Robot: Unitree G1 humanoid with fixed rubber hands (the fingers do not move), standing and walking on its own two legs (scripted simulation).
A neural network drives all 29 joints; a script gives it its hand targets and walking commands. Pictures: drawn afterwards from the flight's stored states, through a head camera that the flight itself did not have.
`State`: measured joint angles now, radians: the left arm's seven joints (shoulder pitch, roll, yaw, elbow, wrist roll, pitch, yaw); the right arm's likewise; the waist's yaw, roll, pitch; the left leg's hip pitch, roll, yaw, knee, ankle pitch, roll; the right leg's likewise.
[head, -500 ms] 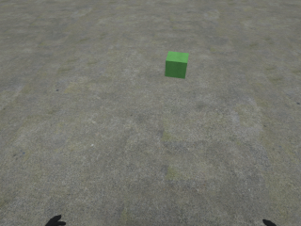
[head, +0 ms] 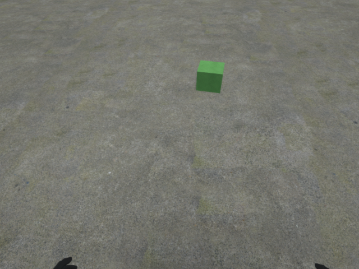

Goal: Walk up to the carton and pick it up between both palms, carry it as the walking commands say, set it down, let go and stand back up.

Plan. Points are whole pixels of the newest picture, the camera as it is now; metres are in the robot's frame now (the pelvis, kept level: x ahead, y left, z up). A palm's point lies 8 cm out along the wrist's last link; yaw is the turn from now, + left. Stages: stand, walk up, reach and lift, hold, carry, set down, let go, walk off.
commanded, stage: stand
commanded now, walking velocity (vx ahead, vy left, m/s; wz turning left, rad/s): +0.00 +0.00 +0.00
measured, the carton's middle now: (210, 76) +1.80 -0.21 -0.68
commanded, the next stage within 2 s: walk up in 0.12 s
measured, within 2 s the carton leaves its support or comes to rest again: neither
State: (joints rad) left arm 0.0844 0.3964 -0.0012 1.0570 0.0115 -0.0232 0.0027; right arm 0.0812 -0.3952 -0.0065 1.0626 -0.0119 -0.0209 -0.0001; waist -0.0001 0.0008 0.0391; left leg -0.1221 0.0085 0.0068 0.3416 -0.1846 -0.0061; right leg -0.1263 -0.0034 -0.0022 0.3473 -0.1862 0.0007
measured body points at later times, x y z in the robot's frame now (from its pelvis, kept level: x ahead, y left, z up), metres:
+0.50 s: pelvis +0.03 -0.02 -0.01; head +0.03 -0.03 +0.44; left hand +0.17 +0.32 -0.09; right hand +0.09 -0.39 -0.10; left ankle +0.00 +0.12 -0.75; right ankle +0.06 -0.14 -0.72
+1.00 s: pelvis +0.24 -0.06 -0.02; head +0.25 -0.06 +0.43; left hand +0.28 +0.29 -0.11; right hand +0.42 -0.39 -0.08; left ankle +0.40 +0.05 -0.73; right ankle +0.11 -0.17 -0.75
